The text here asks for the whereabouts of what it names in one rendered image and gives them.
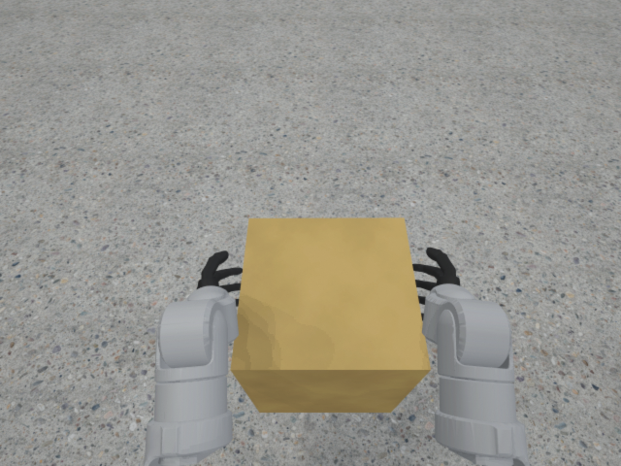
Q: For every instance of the carton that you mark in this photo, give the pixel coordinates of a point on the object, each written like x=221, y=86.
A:
x=329, y=317

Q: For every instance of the left robot hand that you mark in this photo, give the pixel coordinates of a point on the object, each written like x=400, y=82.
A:
x=211, y=277

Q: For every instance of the right robot forearm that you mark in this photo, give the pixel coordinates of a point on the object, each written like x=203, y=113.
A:
x=477, y=415

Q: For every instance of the left robot forearm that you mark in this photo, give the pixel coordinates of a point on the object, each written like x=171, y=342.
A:
x=191, y=419

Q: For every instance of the right robot hand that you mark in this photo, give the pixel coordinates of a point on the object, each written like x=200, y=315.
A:
x=445, y=274

